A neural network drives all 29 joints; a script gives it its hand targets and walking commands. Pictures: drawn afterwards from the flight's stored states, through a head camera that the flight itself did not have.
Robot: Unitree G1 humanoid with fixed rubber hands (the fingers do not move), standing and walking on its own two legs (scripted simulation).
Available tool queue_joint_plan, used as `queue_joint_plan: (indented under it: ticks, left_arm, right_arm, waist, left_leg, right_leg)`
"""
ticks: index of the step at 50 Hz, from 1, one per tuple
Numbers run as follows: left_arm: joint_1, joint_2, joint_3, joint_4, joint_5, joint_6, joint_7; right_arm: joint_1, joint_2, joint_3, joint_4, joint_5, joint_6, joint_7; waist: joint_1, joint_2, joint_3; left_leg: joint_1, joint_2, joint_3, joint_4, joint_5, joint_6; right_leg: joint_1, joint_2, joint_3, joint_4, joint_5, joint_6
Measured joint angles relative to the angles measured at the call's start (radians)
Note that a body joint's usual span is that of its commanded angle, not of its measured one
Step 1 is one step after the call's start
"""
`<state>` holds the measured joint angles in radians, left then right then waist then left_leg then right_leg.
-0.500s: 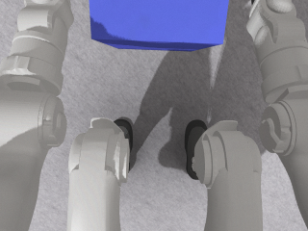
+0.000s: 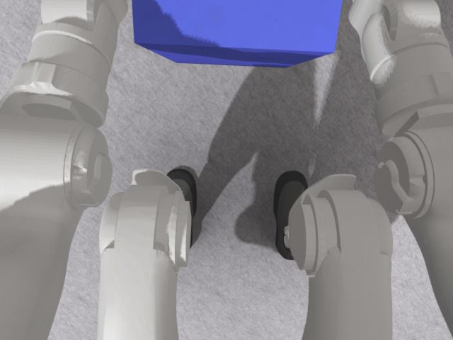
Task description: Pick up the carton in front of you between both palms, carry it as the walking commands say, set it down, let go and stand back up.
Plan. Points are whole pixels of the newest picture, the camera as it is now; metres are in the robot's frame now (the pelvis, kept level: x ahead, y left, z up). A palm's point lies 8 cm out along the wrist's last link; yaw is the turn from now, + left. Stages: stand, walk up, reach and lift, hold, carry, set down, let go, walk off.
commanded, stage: reach and lift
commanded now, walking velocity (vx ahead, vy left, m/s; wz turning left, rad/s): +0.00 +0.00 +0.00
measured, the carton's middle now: out of the picture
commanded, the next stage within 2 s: none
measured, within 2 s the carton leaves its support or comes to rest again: leaves its support in 0.32 s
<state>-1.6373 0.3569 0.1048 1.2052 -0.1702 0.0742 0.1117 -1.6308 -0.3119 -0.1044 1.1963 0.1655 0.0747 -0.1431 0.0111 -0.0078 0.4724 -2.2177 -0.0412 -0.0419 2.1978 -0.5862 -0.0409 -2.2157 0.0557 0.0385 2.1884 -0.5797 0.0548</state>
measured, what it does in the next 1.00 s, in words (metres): rises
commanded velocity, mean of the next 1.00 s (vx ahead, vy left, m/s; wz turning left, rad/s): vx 0.00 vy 0.00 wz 0.00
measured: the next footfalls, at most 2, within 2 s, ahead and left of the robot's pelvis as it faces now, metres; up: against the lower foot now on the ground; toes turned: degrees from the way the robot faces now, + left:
none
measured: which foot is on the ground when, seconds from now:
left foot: down 0.00-1.00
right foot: down 0.00-1.00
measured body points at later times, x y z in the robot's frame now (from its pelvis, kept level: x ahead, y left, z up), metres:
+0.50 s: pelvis +0.01 +0.00 +0.02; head +0.33 +0.01 +0.33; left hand +0.56 +0.16 -0.08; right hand +0.56 -0.14 -0.09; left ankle +0.11 +0.13 -0.34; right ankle +0.12 -0.13 -0.34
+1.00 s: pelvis +0.00 +0.00 +0.14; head +0.27 +0.00 +0.50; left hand +0.51 +0.16 +0.08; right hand +0.51 -0.14 +0.07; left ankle +0.11 +0.13 -0.34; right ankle +0.11 -0.13 -0.34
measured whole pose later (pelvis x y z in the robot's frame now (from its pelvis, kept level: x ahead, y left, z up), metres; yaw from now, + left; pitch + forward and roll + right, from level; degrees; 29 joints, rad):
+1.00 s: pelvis +0.00 +0.00 +0.14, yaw +0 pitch +43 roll +0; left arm -1.07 0.01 0.46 0.64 0.22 0.42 0.02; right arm -1.05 0.01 -0.47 0.64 -0.21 0.41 -0.07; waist 0.02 -0.01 -0.14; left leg -1.96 -0.10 -0.10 1.68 -0.47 -0.07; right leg -1.96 0.11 0.09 1.68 -0.47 0.07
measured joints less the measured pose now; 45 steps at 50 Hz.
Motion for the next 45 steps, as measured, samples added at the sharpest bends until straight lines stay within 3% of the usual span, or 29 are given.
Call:
queue_joint_plan:
  ticks: [5,10,14,16,22,27,33,39,45]
  left_arm:
    - [0.01,-0.022,0.085,-0.053,0.088,0.063,-0.034]
    - [0.091,-0.045,0.126,-0.167,0.1,0.108,-0.059]
    - [0.152,-0.065,0.106,-0.248,0.066,0.146,-0.02]
    - [0.189,-0.087,0.091,-0.297,0.054,0.169,0.025]
    - [0.303,-0.152,0.143,-0.418,0.115,0.236,0.025]
    - [0.357,-0.215,0.252,-0.388,0.244,0.274,-0.019]
    - [0.39,-0.266,0.361,-0.374,0.365,0.288,-0.066]
    - [0.409,-0.298,0.398,-0.411,0.424,0.308,-0.085]
    - [0.486,-0.32,0.374,-0.502,0.407,0.332,-0.092]
  right_arm:
    - [0.019,0.017,-0.117,-0.057,-0.092,0.059,0.036]
    - [0.101,0.039,-0.15,-0.168,-0.099,0.097,0.06]
    - [0.156,0.05,-0.119,-0.235,-0.073,0.134,0.023]
    - [0.189,0.062,-0.095,-0.278,-0.059,0.16,-0.038]
    - [0.317,0.115,-0.158,-0.396,-0.085,0.213,-0.025]
    - [0.372,0.185,-0.28,-0.352,-0.219,0.235,0.017]
    - [0.415,0.248,-0.387,-0.377,-0.347,0.273,0.05]
    - [0.44,0.271,-0.418,-0.423,-0.393,0.301,0.07]
    - [0.506,0.298,-0.392,-0.505,-0.391,0.325,0.074]
  waist:
    - [0.001,-0.007,0.012]
    - [0.002,-0.011,-0.011]
    - [0.001,-0.007,-0.046]
    - [0.0,-0.006,-0.078]
    - [0.004,-0.016,-0.239]
    - [0.009,-0.011,-0.41]
    - [0.005,-0.004,-0.512]
    - [0.009,-0.012,-0.548]
    - [0.008,-0.007,-0.584]
  left_leg:
    - [0.009,-0.002,0.003,0.022,-0.01,-0.003]
    - [0.002,-0.003,0.003,0.048,-0.031,-0.002]
    - [-0.009,-0.008,0.001,0.052,-0.038,-0.003]
    - [-0.014,-0.017,-0.003,0.045,-0.038,-0.006]
    - [-0.01,-0.045,-0.026,-0.024,-0.021,-0.031]
    - [0.015,-0.051,-0.035,-0.134,0.014,-0.034]
    - [0.071,-0.058,-0.045,-0.271,0.065,-0.032]
    - [0.122,-0.057,-0.048,-0.369,0.099,-0.031]
    - [0.175,-0.061,-0.054,-0.446,0.113,-0.035]
  right_leg:
    - [0.005,0.005,0.005,0.026,-0.01,-0.001]
    - [-0.003,0.008,0.005,0.053,-0.03,-0.001]
    - [-0.012,0.012,0.008,0.055,-0.039,0.004]
    - [-0.015,0.021,0.013,0.048,-0.04,0.011]
    - [-0.012,0.055,0.03,-0.024,-0.019,0.034]
    - [0.013,0.056,0.033,-0.134,0.015,0.028]
    - [0.071,0.053,0.034,-0.269,0.062,0.017]
    - [0.119,0.061,0.044,-0.365,0.099,0.017]
    - [0.172,0.058,0.048,-0.44,0.11,0.016]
